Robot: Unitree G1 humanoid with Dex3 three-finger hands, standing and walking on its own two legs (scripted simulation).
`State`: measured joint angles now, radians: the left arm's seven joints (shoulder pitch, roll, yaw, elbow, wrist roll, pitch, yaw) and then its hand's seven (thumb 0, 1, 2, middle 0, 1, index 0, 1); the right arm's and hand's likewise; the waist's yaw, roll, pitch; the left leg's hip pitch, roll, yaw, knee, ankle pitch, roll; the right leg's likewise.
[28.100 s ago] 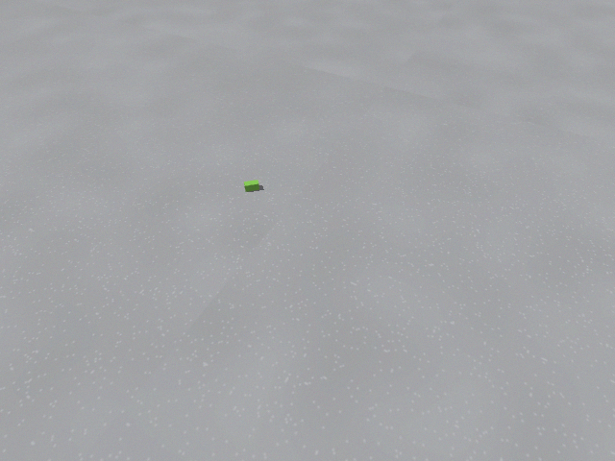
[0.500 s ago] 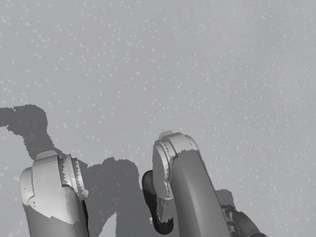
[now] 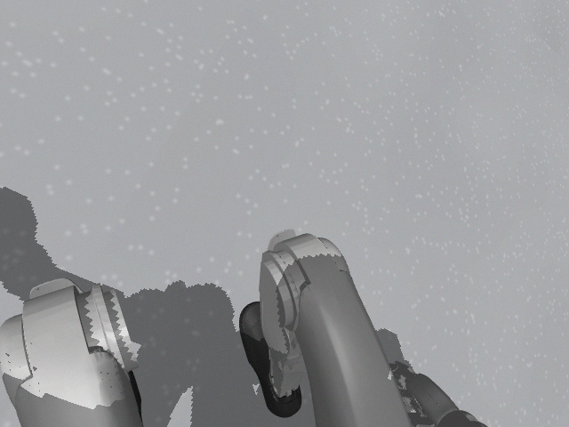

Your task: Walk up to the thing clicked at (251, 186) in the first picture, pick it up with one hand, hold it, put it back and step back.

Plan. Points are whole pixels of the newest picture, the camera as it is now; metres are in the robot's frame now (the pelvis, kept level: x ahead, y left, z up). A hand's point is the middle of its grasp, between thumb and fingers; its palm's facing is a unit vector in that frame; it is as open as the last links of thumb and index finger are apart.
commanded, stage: rest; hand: left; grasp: from above
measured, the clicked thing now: out of the picture +0.42 +0.38 -0.26
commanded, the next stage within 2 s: open in 0.46 s
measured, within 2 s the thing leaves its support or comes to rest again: rests again in 0.20 s
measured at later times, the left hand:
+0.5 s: hand out of the picture +0.41 +0.35 -0.23, palm faces -0.44 -0.13 -0.89, open 6.2 cm
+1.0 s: hand out of the picture +0.41 +0.36 -0.23, palm faces -0.45 -0.15 -0.88, open 9.5 cm
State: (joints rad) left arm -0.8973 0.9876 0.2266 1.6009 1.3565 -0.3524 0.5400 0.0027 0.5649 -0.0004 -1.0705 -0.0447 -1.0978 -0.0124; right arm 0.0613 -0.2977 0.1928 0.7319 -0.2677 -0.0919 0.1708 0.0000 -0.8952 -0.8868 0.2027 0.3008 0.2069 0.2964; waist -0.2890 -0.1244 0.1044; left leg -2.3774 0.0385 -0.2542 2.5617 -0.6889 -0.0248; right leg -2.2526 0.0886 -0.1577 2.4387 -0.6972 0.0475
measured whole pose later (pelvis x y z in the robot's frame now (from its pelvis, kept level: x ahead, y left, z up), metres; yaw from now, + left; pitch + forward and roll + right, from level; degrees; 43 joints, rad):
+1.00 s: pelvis +0.00 +0.00 +0.00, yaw -2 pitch +25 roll -13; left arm -0.91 1.05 0.17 1.67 1.32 -0.36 0.58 0.00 0.18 0.41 -0.66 -0.42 -0.68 -0.40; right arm 0.04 -0.32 0.28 0.71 -0.29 -0.16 0.20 0.00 -0.89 -0.89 0.20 0.30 0.21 0.30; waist -0.32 -0.16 0.15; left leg -2.35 0.04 -0.28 2.58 -0.70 -0.02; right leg -2.21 0.10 -0.18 2.43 -0.69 0.06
